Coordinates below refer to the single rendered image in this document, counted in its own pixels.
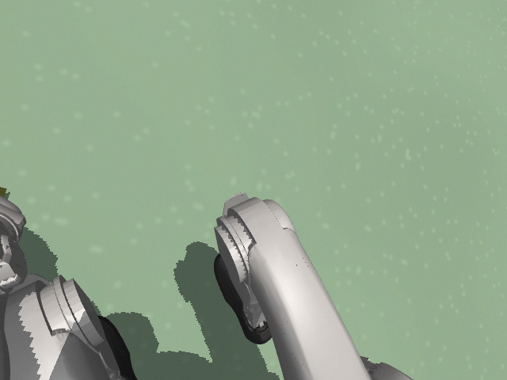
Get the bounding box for left robot arm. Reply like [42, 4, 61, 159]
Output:
[0, 196, 27, 380]

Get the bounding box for left robot foot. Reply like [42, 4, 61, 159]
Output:
[98, 316, 137, 380]

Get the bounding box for right robot hand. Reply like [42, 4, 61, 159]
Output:
[361, 356, 413, 380]

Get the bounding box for right robot foot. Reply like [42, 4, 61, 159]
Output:
[214, 253, 272, 344]

